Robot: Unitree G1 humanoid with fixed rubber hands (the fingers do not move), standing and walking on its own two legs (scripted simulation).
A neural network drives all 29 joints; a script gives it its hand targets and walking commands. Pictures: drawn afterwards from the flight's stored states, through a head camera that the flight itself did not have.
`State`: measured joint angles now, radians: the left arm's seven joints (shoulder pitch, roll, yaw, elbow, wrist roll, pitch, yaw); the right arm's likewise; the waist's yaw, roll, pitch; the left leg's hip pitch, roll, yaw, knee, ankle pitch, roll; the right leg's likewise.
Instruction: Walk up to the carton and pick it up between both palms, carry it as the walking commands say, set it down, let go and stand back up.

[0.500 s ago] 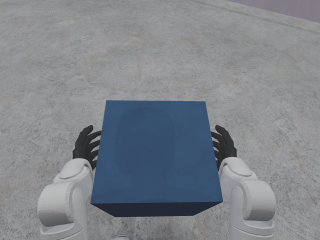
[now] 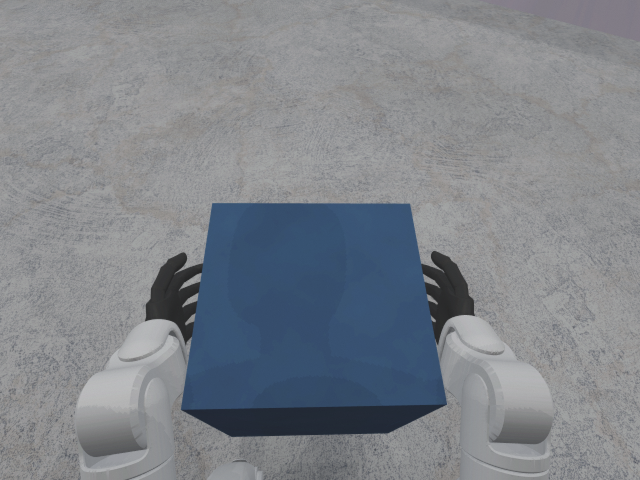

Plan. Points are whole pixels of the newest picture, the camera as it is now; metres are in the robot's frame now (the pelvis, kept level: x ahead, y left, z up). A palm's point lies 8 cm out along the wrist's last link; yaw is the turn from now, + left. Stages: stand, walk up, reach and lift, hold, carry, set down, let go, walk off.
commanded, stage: carry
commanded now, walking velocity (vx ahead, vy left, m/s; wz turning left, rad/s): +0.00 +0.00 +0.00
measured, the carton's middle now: (311, 332) +0.29 +0.00 +0.03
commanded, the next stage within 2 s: none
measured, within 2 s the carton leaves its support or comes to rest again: neither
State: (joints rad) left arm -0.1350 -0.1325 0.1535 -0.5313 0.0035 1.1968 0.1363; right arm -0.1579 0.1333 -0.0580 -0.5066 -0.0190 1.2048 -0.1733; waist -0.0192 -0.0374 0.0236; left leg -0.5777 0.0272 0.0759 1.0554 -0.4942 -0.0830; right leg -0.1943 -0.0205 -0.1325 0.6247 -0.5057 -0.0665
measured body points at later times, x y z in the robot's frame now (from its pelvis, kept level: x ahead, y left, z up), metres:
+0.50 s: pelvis +0.31 -0.08 -0.02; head +0.35 -0.09 +0.42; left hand +0.59 +0.07 +0.06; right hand +0.58 -0.24 +0.06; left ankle +0.24 +0.05 -0.67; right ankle +0.15 -0.11 -0.72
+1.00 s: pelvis +0.70 -0.12 -0.05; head +0.76 -0.12 +0.39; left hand +0.99 +0.04 -0.01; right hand +1.00 -0.27 +0.00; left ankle +0.60 -0.03 -0.65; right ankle +0.55 -0.19 -0.72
